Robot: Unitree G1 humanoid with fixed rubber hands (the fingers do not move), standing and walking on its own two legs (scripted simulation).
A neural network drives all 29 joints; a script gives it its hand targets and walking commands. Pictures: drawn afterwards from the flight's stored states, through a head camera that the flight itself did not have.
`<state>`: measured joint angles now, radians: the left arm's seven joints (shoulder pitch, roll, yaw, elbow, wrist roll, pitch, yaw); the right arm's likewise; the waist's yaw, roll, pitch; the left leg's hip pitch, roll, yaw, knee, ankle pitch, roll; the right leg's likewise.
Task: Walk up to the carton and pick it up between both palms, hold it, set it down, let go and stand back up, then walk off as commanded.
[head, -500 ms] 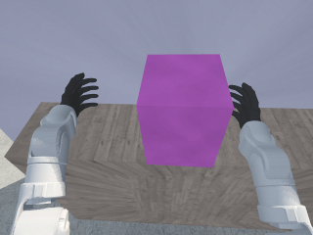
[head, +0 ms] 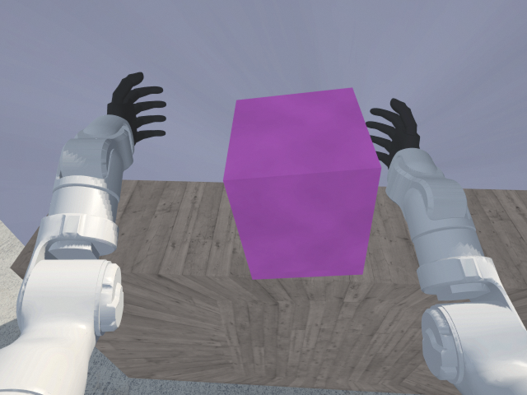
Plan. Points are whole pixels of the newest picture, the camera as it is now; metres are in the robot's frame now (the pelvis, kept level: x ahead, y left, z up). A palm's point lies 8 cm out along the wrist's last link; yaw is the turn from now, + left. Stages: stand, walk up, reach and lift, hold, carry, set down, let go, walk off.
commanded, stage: reach and lift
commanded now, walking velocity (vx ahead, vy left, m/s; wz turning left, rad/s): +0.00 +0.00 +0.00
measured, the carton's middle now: (300, 188) +0.44 -0.02 +0.08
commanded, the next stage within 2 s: none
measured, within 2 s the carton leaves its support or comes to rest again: neither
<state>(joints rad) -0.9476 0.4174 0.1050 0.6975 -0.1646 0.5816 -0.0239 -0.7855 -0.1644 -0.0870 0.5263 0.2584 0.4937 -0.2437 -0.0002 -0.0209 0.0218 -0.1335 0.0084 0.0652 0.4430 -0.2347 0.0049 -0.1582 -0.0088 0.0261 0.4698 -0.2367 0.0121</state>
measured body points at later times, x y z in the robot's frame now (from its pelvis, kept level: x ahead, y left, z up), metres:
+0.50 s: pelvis +0.00 +0.00 +0.00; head -0.01 +0.01 +0.45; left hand +0.44 +0.22 +0.19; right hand +0.44 -0.16 +0.18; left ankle +0.01 +0.11 -0.74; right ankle +0.02 -0.12 -0.74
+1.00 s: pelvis +0.01 +0.00 +0.00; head +0.03 +0.01 +0.45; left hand +0.45 +0.22 +0.11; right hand +0.46 -0.17 +0.14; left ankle +0.01 +0.11 -0.74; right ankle +0.02 -0.12 -0.74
